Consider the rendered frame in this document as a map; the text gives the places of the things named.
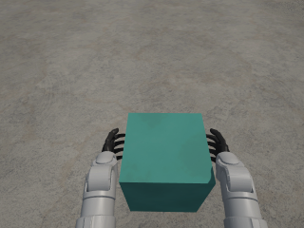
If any left robot hand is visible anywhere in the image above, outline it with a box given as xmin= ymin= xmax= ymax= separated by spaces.
xmin=102 ymin=128 xmax=125 ymax=160

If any right robot hand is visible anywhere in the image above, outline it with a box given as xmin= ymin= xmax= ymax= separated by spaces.
xmin=205 ymin=128 xmax=230 ymax=163

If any right robot forearm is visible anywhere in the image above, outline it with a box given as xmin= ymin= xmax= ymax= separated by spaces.
xmin=216 ymin=151 xmax=268 ymax=228

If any carton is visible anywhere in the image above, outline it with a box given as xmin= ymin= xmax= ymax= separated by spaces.
xmin=119 ymin=112 xmax=216 ymax=213

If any left robot forearm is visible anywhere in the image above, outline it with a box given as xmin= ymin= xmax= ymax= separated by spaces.
xmin=75 ymin=151 xmax=119 ymax=228

